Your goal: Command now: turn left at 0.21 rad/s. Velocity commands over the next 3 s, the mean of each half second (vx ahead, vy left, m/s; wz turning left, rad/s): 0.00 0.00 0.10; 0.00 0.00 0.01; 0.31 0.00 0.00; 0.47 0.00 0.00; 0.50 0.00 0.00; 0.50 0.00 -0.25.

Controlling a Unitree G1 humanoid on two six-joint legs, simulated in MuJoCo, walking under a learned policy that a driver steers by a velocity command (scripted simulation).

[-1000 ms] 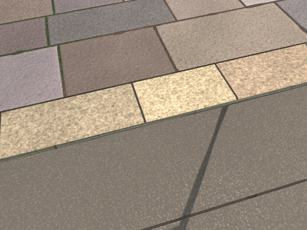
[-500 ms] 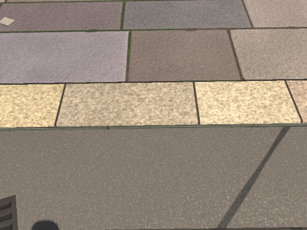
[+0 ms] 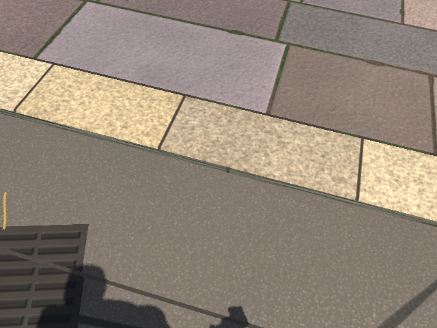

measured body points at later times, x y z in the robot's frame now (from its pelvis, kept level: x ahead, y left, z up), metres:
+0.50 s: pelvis +0.01 +0.00 +0.00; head +0.02 -0.01 +0.45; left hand +0.13 +0.25 -0.11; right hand +0.16 -0.25 -0.11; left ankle +0.02 +0.09 -0.74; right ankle +0.00 -0.14 -0.74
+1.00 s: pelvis +0.02 -0.01 +0.00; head +0.02 -0.01 +0.45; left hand +0.09 +0.25 -0.13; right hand +0.12 -0.26 -0.13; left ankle +0.02 +0.10 -0.74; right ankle +0.00 -0.14 -0.74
